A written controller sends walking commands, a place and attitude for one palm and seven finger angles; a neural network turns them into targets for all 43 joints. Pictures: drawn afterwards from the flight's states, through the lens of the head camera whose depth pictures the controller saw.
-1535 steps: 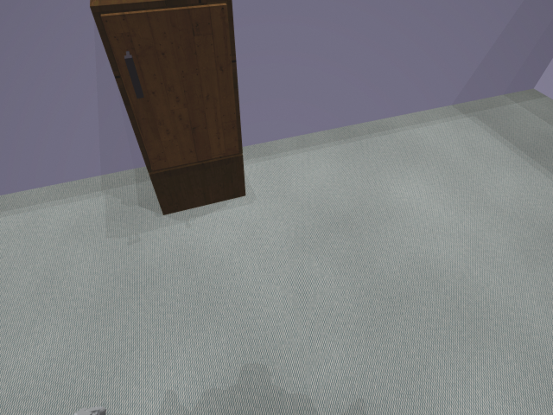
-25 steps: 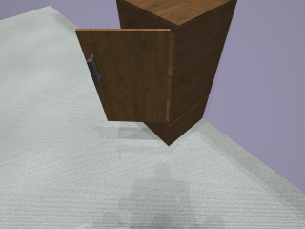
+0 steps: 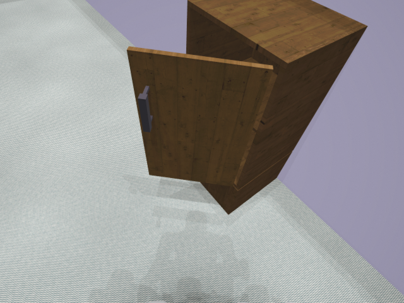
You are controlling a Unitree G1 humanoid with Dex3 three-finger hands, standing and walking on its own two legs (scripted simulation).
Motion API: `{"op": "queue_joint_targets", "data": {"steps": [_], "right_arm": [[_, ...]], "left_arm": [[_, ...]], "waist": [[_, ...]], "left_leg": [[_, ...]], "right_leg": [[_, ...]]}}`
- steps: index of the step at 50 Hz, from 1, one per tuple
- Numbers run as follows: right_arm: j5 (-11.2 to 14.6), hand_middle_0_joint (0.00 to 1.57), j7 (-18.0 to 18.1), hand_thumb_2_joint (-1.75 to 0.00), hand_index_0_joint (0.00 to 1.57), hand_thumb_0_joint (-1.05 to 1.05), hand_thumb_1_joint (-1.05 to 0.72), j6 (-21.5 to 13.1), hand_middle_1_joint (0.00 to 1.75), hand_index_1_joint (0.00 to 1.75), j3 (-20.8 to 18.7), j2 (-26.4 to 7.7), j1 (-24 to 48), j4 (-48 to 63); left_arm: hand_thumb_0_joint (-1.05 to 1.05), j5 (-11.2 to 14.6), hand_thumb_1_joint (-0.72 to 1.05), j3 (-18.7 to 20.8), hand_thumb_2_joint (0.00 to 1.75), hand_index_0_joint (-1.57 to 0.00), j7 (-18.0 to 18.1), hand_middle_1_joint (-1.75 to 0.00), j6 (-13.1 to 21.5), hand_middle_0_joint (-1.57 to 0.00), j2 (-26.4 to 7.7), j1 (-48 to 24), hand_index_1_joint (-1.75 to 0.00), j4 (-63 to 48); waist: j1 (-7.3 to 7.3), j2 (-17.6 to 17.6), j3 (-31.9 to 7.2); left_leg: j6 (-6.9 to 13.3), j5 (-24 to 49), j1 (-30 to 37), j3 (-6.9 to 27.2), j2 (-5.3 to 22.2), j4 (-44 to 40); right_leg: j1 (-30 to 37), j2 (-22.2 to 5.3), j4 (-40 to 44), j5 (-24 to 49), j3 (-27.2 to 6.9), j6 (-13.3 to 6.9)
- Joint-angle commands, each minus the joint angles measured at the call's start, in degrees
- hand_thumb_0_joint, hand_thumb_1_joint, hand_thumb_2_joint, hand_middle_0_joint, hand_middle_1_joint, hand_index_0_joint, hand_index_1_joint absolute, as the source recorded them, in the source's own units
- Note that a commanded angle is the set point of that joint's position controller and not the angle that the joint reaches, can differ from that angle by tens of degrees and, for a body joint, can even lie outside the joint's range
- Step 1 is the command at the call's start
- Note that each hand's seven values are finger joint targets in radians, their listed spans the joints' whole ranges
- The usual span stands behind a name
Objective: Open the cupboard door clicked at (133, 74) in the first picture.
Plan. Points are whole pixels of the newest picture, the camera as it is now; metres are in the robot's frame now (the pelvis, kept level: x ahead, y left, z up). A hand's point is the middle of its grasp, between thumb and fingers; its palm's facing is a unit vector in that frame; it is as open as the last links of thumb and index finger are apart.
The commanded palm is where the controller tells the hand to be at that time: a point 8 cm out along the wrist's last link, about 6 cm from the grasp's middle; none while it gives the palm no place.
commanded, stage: come to a stop and stand still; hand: left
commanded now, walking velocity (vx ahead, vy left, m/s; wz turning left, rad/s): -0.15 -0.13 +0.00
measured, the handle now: (147, 109) +0.62 +0.22 -0.04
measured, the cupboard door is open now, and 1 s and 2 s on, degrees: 45 45 45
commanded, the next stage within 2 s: look again from close up in 1.34 s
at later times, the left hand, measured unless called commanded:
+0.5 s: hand out of the picture +0.06 +0.11 -0.17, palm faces +0.00 -0.98 -0.21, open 7.3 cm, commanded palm none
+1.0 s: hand out of the picture -0.01 +0.07 -0.17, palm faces +0.06 -0.99 -0.15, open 7.4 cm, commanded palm none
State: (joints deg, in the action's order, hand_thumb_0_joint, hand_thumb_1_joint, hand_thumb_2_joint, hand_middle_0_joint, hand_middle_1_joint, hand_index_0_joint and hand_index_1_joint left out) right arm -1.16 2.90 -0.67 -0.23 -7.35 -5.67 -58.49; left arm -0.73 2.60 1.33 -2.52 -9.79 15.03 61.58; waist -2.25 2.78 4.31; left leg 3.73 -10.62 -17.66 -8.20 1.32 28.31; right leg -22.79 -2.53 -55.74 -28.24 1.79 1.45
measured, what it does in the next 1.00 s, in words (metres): steps on the spot: right foot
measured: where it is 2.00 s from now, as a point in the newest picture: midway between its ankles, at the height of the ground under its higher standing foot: outside the picture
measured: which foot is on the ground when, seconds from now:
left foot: down 0.00-1.00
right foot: up 0.00-0.28, down 0.30-1.00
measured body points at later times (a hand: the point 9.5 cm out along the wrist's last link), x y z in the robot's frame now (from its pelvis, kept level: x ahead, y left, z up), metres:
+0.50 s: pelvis +0.00 -0.07 +0.00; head +0.01 -0.08 +0.45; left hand +0.06 +0.16 -0.15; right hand -0.02 -0.31 -0.16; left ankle +0.00 +0.06 -0.74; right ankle -0.04 -0.18 -0.74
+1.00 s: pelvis +0.01 -0.09 +0.01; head +0.02 -0.09 +0.46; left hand -0.01 +0.12 -0.16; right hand +0.01 -0.31 -0.15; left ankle +0.00 +0.06 -0.74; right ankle -0.04 -0.18 -0.74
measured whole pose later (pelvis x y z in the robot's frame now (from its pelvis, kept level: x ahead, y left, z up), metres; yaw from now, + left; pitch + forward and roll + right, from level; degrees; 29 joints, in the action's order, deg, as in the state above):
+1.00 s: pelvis +0.01 -0.09 +0.01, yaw +0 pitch -1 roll +0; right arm -1.1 2.6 0.3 -0.6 -7.9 -14.4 -66.3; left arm -0.1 0.3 1.7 0.0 -7.0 17.1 65.8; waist -0.1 0.9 2.0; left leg -2.4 -13.1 -9.5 -1.6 3.0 23.7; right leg -5.2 1.0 -23.0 -16.9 4.1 -2.4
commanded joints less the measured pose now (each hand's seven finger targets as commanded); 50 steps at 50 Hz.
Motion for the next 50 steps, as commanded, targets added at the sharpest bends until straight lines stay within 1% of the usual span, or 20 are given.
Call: {"op": "queue_joint_targets", "data": {"steps": [1,4,9,10,12,13,14,15,16,17,18,20,22,24,25,27,28,31,35,50], "right_arm": [[0.00,0.20,1.02,-0.90,0.20,0.00,-0.90,0.79,0.30,0.30,-3.90,-12.93,-6.02,1.62],[-0.19,0.20,0.70,-0.90,0.20,0.00,-0.90,0.92,0.30,0.30,-4.33,-12.48,-5.77,1.97],[-0.64,0.20,-0.41,-0.90,0.20,0.00,-0.90,1.32,0.30,0.30,-4.94,-13.15,-6.86,1.79],[-0.64,0.20,-0.59,-0.90,0.20,0.00,-0.90,1.41,0.30,0.30,-5.03,-13.23,-7.07,1.82],[-0.26,0.20,-0.91,-0.90,0.20,0.00,-0.90,1.64,0.30,0.30,-5.15,-13.48,-7.50,1.74],[0.14,0.20,-1.21,-0.90,0.20,0.00,-0.90,1.68,0.30,0.30,-5.12,-12.09,-8.33,1.76],[0.55,0.20,-1.55,-0.90,0.20,0.00,-0.90,1.89,0.30,0.30,-4.65,-9.07,-9.24,2.19],[0.54,0.20,-2.16,-0.90,0.20,0.00,-0.90,2.14,0.30,0.30,-3.61,-5.98,-8.25,3.28],[0.31,0.20,-2.22,-0.90,0.20,0.00,-0.90,2.71,0.30,0.30,-3.49,-6.28,-6.18,3.72],[-0.07,0.20,-1.99,-0.90,0.20,0.00,-0.90,2.90,0.30,0.30,-3.36,-6.17,-6.79,2.88],[-0.06,0.20,-1.85,-0.90,0.20,0.00,-0.90,2.94,0.30,0.30,-3.35,-6.69,-8.11,1.41],[0.26,0.20,-1.75,-0.90,0.20,0.00,-0.90,2.75,0.30,0.30,-3.02,-5.98,-10.26,-0.52],[0.33,0.20,-1.46,-0.90,0.20,0.00,-0.90,2.37,0.30,0.30,-2.57,-5.45,-11.75,-2.08],[0.17,0.20,-1.11,-0.90,0.20,0.00,-0.90,1.21,0.30,0.30,-2.13,-6.31,-13.32,-3.79],[0.19,0.20,-0.90,-0.90,0.20,0.00,-0.90,0.87,0.30,0.30,-2.09,-7.27,-13.06,-4.14],[0.19,0.20,-0.52,-0.90,0.20,0.00,-0.90,0.54,0.30,0.30,-1.88,-7.32,-11.96,-5.20],[0.29,0.20,-0.49,-0.90,0.20,0.00,-0.90,0.59,0.30,0.30,-1.77,-7.07,-11.83,-5.36],[0.30,0.20,-0.49,-0.90,0.20,0.00,-0.90,0.87,0.30,0.30,-1.81,-6.48,-12.04,-5.73],[0.27,0.20,-0.59,-0.90,0.20,0.00,-0.90,1.06,0.30,0.30,-1.75,-5.92,-12.64,-6.13],[0.40,0.20,-0.11,-0.90,0.20,0.00,-0.90,0.53,0.30,0.30,-1.02,-5.51,-12.45,-6.51]], "left_arm": [[0.00,-0.43,0.90,1.97,0.90,-0.20,-0.19,-0.30,-1.10,-0.20,-4.62,4.34,-0.30,-4.09],[0.00,-0.64,0.90,2.20,0.90,-0.20,-0.41,-0.30,-1.37,-0.20,-4.30,1.79,-0.30,-6.06],[0.00,-0.56,0.90,1.28,0.90,-0.20,-0.56,-0.30,-0.56,-0.20,-3.30,-1.15,-0.30,-7.88],[0.00,-0.58,0.90,1.10,0.90,-0.20,-0.52,-0.30,-0.18,-0.20,-3.44,-0.78,-0.30,-7.87],[0.00,-0.39,0.90,1.14,0.90,-0.20,-0.44,-0.30,0.38,-0.20,-4.12,2.03,-0.30,-6.92],[0.00,-0.54,0.90,1.33,0.90,-0.20,-0.20,-0.30,0.84,-0.20,-5.96,3.13,-0.30,-6.58],[0.00,-0.90,0.90,1.53,0.90,-0.20,0.10,-0.30,1.47,-0.20,-9.26,2.06,-0.30,-6.92],[0.00,-0.89,0.90,1.37,0.90,-0.20,0.27,-0.30,1.83,-0.20,-11.68,-0.87,-0.30,-7.66],[0.00,-0.80,0.90,0.92,0.90,-0.20,0.30,-0.30,2.05,-0.20,-11.46,-2.69,-0.30,-7.87],[0.00,-0.68,0.90,0.70,0.90,-0.20,0.50,-0.30,2.55,-0.20,-10.53,-4.31,-0.30,-7.37],[0.00,-0.40,0.90,0.20,0.90,-0.20,0.48,-0.30,2.75,-0.20,-9.19,-5.02,-0.30,-6.79],[0.00,-0.16,0.90,-0.10,0.90,-0.20,0.51,-0.30,2.93,-0.20,-8.19,-5.22,-0.30,-5.94],[0.00,0.21,0.90,-0.38,0.90,-0.20,0.50,-0.30,3.12,-0.20,-7.75,-4.51,-0.30,-4.75],[0.00,0.75,0.90,-0.68,0.90,-0.20,0.38,-0.30,3.18,-0.20,-6.00,-2.80,-0.30,-3.50],[0.00,0.70,0.90,-0.80,0.90,-0.20,0.40,-0.30,3.02,-0.20,-5.22,-1.83,-0.30,-3.10],[0.00,0.86,0.90,-0.65,0.90,-0.20,0.41,-0.30,2.52,-0.20,-5.33,-1.14,-0.30,-1.91],[0.00,0.92,0.90,-0.68,0.90,-0.20,0.35,-0.30,2.43,-0.20,-5.62,-0.82,-0.30,-1.51],[0.00,0.80,0.90,-0.81,0.90,-0.20,0.26,-0.30,2.69,-0.20,-5.42,0.04,-0.30,-0.52],[0.00,0.67,0.90,-0.96,0.90,-0.20,0.29,-0.30,2.94,-0.20,-4.98,0.51,-0.30,0.12],[0.00,0.54,0.90,-1.63,0.90,-0.20,0.67,-0.30,3.60,-0.20,-3.15,5.38,-0.30,2.66]], "waist": [[1.87,-7.73,-7.81],[2.37,-10.51,-7.41],[3.33,-14.16,-7.32],[3.04,-13.48,-6.66],[1.60,-10.62,-8.08],[1.24,-6.43,-8.27],[1.98,3.55,-6.93],[2.70,9.19,-4.29],[2.30,7.55,-4.10],[3.11,11.78,-3.17],[3.40,12.01,-2.85],[4.00,7.55,-2.99],[4.12,4.59,-1.84],[3.47,-1.26,-2.99],[2.71,-2.86,-3.02],[2.09,-8.17,-2.81],[1.90,-8.48,-2.56],[2.22,-3.38,-2.00],[2.58,-0.73,-0.77],[2.35,-1.73,0.00]], "left_leg": [[7.71,27.08,6.00,13.98,20.16,-9.62],[6.76,21.31,5.79,12.90,18.87,-10.07],[5.53,8.69,4.13,13.74,16.91,-10.90],[5.16,7.95,3.57,14.25,16.59,-10.14],[2.74,3.70,1.02,13.11,13.87,-7.18],[0.44,0.14,-1.34,11.04,10.93,-4.17],[-3.15,-8.53,-5.89,6.77,5.59,1.61],[-5.20,-15.09,-5.32,3.98,1.36,6.04],[-5.04,-15.89,-2.85,5.55,0.89,9.94],[-4.90,-14.54,-3.28,6.43,0.95,11.44],[-5.03,-13.32,-2.65,6.69,0.86,12.60],[-5.45,-10.56,0.06,6.21,0.74,10.68],[-5.46,-5.43,3.62,6.42,0.91,3.66],[-4.19,9.46,8.54,9.86,3.97,-3.41],[-3.48,11.49,8.20,11.23,5.90,-4.18],[-2.94,13.09,6.29,11.48,5.90,-4.70],[-3.03,10.89,5.68,11.27,5.74,-5.44],[-3.73,5.71,6.52,9.86,4.70,-5.78],[-3.96,3.10,7.66,9.05,4.18,-6.40],[-3.83,7.10,9.76,8.72,4.36,-6.25]], "right_leg": [[-3.44,-0.71,-7.55,1.70,-3.11,0.72],[-4.12,-0.34,-5.79,3.18,-2.70,0.94],[2.89,0.36,9.73,2.16,0.80,-0.27],[4.80,0.65,14.17,2.71,1.43,-0.52],[12.85,1.58,26.91,12.02,2.79,-0.88],[16.75,-0.07,33.40,15.44,0.66,-1.32],[16.88,-8.52,39.17,13.93,-9.36,-4.36],[10.63,-15.62,42.37,14.61,-13.88,-7.78],[6.17,-15.66,42.21,17.69,-12.77,-9.56],[7.02,-13.44,39.90,24.72,-11.60,-9.71],[8.19,-12.33,38.32,30.13,-9.29,-9.67],[9.36,-10.41,36.28,34.59,-6.62,-9.05],[9.02,-9.28,34.77,32.60,-6.04,-7.88],[8.56,-5.72,33.00,27.31,-4.79,-4.79],[9.95,-3.82,33.54,24.43,-4.30,-3.79],[13.06,-3.49,33.33,24.47,-3.57,-3.39],[13.83,-3.37,33.99,22.80,-3.58,-3.35],[13.30,-3.95,36.82,20.95,-4.55,-3.62],[11.85,-3.81,38.84,17.56,-4.89,-3.75],[13.05,-3.99,38.30,26.60,-4.30,-3.60]]}}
